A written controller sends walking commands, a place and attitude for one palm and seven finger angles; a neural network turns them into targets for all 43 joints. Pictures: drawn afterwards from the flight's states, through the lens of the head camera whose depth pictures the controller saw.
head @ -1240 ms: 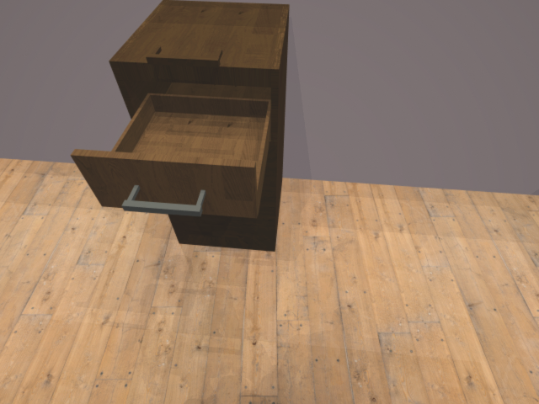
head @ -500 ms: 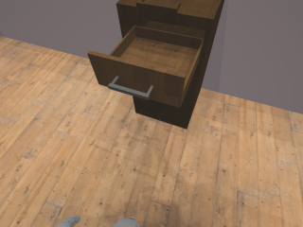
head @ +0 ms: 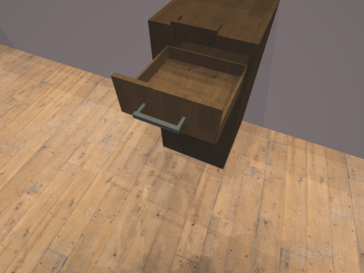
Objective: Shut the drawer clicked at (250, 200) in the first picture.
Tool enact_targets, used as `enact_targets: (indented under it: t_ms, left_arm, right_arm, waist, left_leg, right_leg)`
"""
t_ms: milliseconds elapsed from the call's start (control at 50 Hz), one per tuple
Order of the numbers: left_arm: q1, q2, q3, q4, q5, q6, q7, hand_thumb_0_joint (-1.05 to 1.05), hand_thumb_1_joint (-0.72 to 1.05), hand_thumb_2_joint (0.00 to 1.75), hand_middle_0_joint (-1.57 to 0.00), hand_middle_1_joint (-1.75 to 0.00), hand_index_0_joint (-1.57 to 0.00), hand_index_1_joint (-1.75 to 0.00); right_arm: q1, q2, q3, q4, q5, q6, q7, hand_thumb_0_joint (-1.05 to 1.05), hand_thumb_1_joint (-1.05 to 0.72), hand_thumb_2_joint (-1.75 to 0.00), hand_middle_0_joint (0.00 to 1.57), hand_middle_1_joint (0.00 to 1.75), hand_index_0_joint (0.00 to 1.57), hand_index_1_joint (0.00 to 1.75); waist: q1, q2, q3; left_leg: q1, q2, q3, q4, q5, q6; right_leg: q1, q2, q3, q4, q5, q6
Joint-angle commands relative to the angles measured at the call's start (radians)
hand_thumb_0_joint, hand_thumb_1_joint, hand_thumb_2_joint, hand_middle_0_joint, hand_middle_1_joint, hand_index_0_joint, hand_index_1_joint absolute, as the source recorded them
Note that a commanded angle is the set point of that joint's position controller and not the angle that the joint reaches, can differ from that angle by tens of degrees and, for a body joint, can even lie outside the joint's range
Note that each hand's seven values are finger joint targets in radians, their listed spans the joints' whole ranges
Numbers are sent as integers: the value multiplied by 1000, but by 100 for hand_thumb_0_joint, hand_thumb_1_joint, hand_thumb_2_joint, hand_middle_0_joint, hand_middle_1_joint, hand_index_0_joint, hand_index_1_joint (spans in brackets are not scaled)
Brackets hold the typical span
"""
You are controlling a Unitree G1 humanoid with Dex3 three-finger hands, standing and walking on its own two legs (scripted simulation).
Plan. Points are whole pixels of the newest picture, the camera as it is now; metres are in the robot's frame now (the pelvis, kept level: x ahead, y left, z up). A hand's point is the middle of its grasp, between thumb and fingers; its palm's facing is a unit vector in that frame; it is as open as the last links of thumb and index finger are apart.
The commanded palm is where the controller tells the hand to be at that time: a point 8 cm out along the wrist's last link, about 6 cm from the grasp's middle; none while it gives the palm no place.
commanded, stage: stand and wait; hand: left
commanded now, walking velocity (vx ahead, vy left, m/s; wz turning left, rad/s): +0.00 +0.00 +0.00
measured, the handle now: (159, 117) +0.57 +0.12 -0.06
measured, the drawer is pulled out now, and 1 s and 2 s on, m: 0.30 0.30 0.30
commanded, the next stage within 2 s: turn or walk to find it in 0.02 s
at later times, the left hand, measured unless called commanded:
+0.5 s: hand out of the picture +0.04 +0.18 -0.18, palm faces +0.05 -0.98 -0.20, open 7.4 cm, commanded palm none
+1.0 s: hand out of the picture +0.00 +0.20 -0.18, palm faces +0.02 -0.98 -0.21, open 7.4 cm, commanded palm none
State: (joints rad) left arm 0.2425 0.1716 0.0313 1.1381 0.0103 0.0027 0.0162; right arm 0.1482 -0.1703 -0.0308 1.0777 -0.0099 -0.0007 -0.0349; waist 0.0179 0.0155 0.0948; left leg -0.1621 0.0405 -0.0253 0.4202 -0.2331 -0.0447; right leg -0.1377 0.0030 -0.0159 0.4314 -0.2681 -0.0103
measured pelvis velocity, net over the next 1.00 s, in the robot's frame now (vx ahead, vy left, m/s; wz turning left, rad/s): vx -0.01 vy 0.00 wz -0.05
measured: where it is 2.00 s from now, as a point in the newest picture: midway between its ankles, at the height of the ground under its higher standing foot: outside the picture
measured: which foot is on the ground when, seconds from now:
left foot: down 0.00-1.00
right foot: down 0.00-1.00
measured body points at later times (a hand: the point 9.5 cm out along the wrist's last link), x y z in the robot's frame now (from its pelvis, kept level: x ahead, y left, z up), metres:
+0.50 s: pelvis +0.00 +0.00 +0.00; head +0.02 +0.00 +0.45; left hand +0.04 +0.23 -0.16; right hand +0.00 -0.22 -0.16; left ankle +0.00 +0.15 -0.74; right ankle -0.02 -0.11 -0.74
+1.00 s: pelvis -0.01 +0.00 -0.01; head +0.02 +0.01 +0.44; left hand +0.00 +0.25 -0.16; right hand +0.01 -0.23 -0.16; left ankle +0.00 +0.15 -0.74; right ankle -0.02 -0.11 -0.74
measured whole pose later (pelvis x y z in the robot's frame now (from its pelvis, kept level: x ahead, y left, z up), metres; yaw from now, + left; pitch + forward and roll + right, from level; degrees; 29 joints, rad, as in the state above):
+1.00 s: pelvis -0.01 +0.00 -0.01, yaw -3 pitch -1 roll +0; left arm 0.25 0.20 0.07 1.08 0.01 0.04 0.00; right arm 0.21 -0.16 -0.05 1.07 -0.02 0.02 -0.05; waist 0.02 -0.01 0.09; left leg -0.21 0.06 0.02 0.50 -0.27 -0.04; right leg -0.20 0.02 0.03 0.50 -0.27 -0.01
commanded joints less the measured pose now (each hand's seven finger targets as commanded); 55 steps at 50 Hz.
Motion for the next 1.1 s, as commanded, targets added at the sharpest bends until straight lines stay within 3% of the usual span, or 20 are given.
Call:
enact_targets:
  t_ms: [0,80,140,240,280,340,400,500,560,760,820,940,1000,1040,1060,1080]
  left_arm:
    - [-3,165,35,-51,3,-23,13,0,90,90,-20,-30,-20,-30]
    - [8,143,36,-61,0,-9,17,0,90,90,-20,-30,-20,-30]
    - [13,155,45,-84,0,-4,18,0,90,90,-20,-30,-20,-30]
    - [-11,147,39,-99,-2,-2,18,0,90,90,-20,-30,-20,-30]
    - [-18,145,37,-100,-3,-2,18,0,90,90,-20,-30,-20,-30]
    - [-7,142,34,-97,-3,-7,18,0,90,90,-20,-30,-20,-30]
    - [-12,134,30,-91,-4,-6,17,0,90,90,-20,-30,-20,-30]
    - [1,127,28,-85,-3,-7,16,0,90,90,-20,-30,-20,-30]
    - [15,126,28,-81,-2,-11,17,0,90,90,-20,-30,-20,-30]
    - [28,132,27,-69,0,-13,14,0,90,90,-20,-30,-20,-30]
    - [33,120,29,-66,1,-3,13,0,90,90,-20,-30,-20,-30]
    - [5,150,67,-129,11,29,-6,0,90,90,-20,-30,-20,-30]
    - [-12,140,78,-165,14,38,-17,0,90,90,-20,-30,-20,-30]
    - [-5,118,78,-186,13,45,-22,0,90,90,-20,-30,-20,-30]
    - [-8,117,80,-193,12,47,-25,0,90,90,-20,-30,-20,-30]
    - [21,113,84,-193,12,45,-27,0,90,90,-20,-30,-20,-30]
  right_arm:
    - [73,-132,-24,-15,0,-8,-9,0,-90,-90,20,30,20,30]
    - [104,-93,-15,-8,-2,3,-5,0,-90,-90,20,30,20,30]
    - [105,-94,-20,-20,-3,7,-4,0,-90,-90,20,30,20,30]
    - [130,-87,-17,-6,-4,6,-4,0,-90,-90,20,30,20,30]
    - [142,-85,-16,1,-4,6,-3,0,-90,-90,20,30,20,30]
    - [150,-80,-17,5,-3,2,-6,0,-90,-90,20,30,20,30]
    - [156,-78,-16,13,-4,3,-6,0,-90,-90,20,30,20,30]
    - [165,-75,-18,18,-3,1,-7,0,-90,-90,20,30,20,30]
    - [168,-78,-21,17,-1,-4,-10,0,-90,-90,20,30,20,30]
    - [151,-100,-23,11,-1,-6,-13,0,-90,-90,20,30,20,30]
    - [161,-80,-21,13,-2,0,-15,0,-90,-90,20,30,20,30]
    - [133,-146,-55,-50,-5,17,-27,0,-90,-90,20,30,20,30]
    - [123,-191,-71,-79,-10,12,-32,0,-90,-90,20,30,20,30]
    - [97,-203,-78,-99,-16,7,-32,0,-90,-90,20,30,20,30]
    - [86,-204,-77,-106,-20,6,-32,0,-90,-90,20,30,20,30]
    - [52,-202,-76,-119,-22,5,-32,0,-90,-90,20,30,20,30]
  waist:
    - [-26,-31,-66]
    - [-21,-15,-57]
    - [-10,-60,-55]
    - [-15,-37,-56]
    - [-18,5,-48]
    - [-16,-32,-60]
    - [-21,6,-36]
    - [-24,-4,-18]
    - [-26,1,-41]
    - [-26,1,-22]
    - [-27,5,-22]
    - [-26,33,-13]
    - [-26,135,-47]
    - [-14,202,-48]
    - [-13,209,-49]
    - [14,191,-42]
  left_leg:
    - [53,56,-17,-47,202,45]
    - [5,50,-21,-29,218,38]
    - [-24,41,-28,2,207,39]
    - [-19,45,-41,-3,212,39]
    - [-42,47,-45,-8,220,39]
    - [-12,47,-44,-15,224,39]
    - [-28,44,-43,-28,186,36]
    - [-30,46,-45,-45,153,38]
    - [-5,51,-44,-41,178,43]
    - [4,54,-46,-54,170,48]
    - [10,59,-21,-33,161,40]
    - [-21,125,-32,-10,40,69]
    - [-40,226,-112,-69,24,129]
    - [-46,305,-146,-98,105,188]
    - [-67,319,-136,-86,170,200]
    - [-100,302,-87,-33,244,183]
  right_leg:
    - [-16,-101,81,-96,279,-29]
    - [-3,-110,54,-61,261,-20]
    - [-2,-116,47,-41,248,-27]
    - [-17,-105,48,-41,217,-29]
    - [0,-106,45,-46,210,-27]
    - [0,-98,44,-60,219,-28]
    - [-5,-98,49,-80,175,-27]
    - [-19,-89,50,-104,119,-25]
    - [-13,-88,47,-104,146,-26]
    - [-27,-87,49,-120,137,-26]
    - [-46,-88,69,-103,170,-25]
    - [-167,-39,114,22,124,-34]
    - [-200,4,69,199,56,-20]
    - [-227,20,26,361,-166,-10]
    - [-214,4,23,379,-225,-11]
    - [-159,-11,25,315,-196,-15]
